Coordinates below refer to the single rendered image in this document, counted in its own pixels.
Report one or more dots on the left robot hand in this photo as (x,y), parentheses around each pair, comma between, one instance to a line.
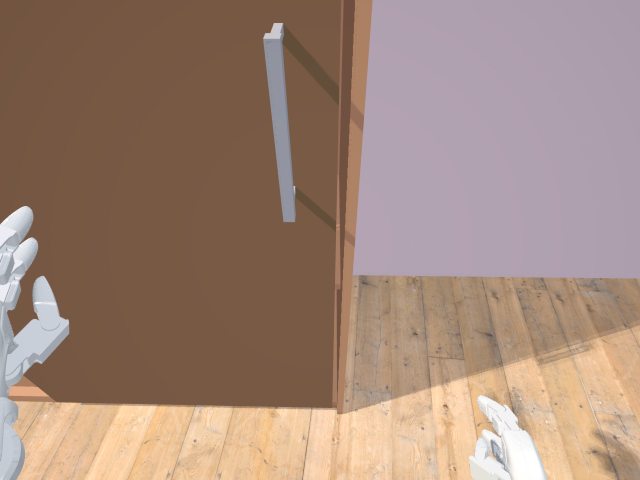
(39,338)

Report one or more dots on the handle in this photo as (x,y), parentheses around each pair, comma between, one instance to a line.
(277,91)

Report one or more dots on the wardrobe door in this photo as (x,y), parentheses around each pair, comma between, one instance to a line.
(140,134)
(24,382)

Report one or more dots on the right robot hand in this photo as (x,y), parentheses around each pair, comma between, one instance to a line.
(516,454)

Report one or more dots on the robot left forearm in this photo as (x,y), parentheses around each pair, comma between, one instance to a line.
(12,451)

